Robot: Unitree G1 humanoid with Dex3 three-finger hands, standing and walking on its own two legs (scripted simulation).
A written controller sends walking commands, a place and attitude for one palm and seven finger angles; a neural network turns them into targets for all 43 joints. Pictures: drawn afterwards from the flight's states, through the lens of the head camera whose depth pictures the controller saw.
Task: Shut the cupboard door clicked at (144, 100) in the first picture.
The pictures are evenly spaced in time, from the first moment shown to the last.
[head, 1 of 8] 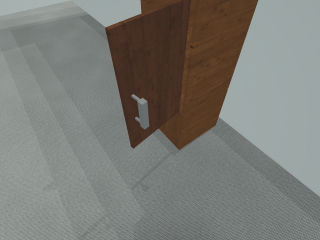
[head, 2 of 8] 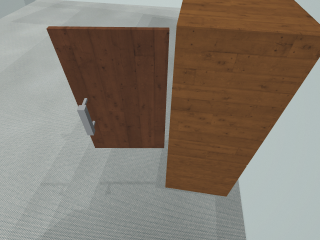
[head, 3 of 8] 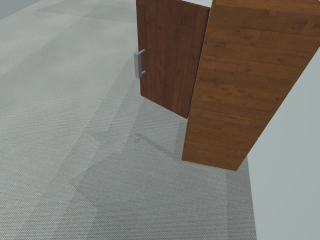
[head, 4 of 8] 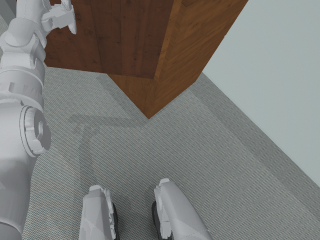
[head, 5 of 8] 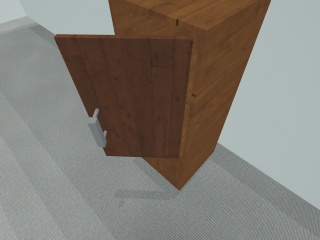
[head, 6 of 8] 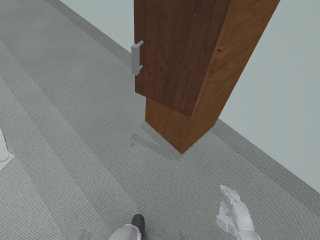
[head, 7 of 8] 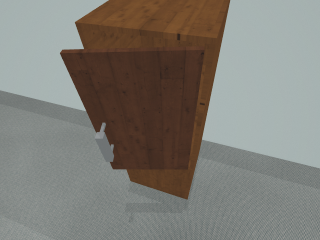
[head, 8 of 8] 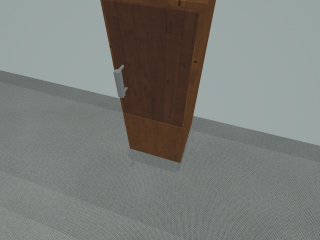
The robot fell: no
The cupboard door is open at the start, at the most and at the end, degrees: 99 99 0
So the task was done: yes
